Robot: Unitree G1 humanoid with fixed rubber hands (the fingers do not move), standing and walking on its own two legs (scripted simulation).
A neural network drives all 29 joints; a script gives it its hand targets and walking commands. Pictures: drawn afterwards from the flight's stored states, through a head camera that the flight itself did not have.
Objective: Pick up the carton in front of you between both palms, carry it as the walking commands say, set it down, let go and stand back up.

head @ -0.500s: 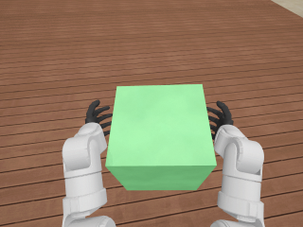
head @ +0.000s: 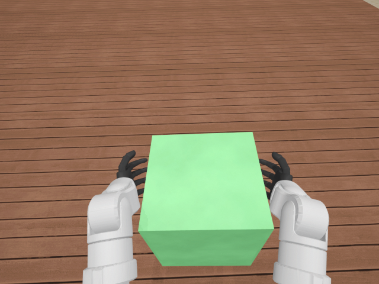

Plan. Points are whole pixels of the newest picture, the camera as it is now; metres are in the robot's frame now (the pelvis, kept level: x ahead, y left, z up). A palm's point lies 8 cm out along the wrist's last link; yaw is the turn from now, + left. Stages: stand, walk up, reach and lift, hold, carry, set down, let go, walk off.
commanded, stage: carry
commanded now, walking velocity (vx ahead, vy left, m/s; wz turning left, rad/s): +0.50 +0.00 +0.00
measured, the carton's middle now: (204, 204) +0.31 +0.00 +0.01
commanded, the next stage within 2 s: none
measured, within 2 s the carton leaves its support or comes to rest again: neither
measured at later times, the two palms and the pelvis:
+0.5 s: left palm (137, 102) +0.57 +0.19 +0.09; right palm (246, 107) +0.55 -0.11 +0.10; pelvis +0.34 +0.05 +0.00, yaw -4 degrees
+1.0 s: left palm (167, 59) +0.90 +0.14 +0.06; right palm (245, 60) +0.90 -0.16 +0.05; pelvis +0.68 +0.00 -0.02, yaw +0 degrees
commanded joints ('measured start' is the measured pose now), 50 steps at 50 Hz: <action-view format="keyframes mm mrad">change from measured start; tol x32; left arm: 1 -439 -852 -687 -159 -201 -34 -37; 16 108 -638 -770 -588 -232 39 -53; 50 118 -706 -812 -532 -244 33 -59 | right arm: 1 -393 849 685 -123 158 -43 38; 19 127 544 758 -541 210 69 30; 50 112 659 821 -533 225 36 77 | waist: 1 3 -93 -382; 41 -28 118 21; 50 9 -152 -332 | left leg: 1 -198 76 -35 -66 73 -24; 13 -165 -12 173 -636 339 -12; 17 326 -73 254 -749 342 25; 20 818 422 -560 -881 158 267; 26 288 263 -121 -1050 -6 97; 33 417 225 -9 -1111 112 119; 45 509 165 198 -659 964 43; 48 -142 -71 80 170 -83 -23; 50 -153 34 -59 224 -37 23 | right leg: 1 472 -313 353 -222 226 -50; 16 509 -180 35 -60 847 32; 21 -320 -48 199 869 -272 73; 41 -306 -90 -33 81 215 87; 45 144 20 -113 12 89 50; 48 687 -479 781 -240 -116 -170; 50 507 -408 520 -219 114 -104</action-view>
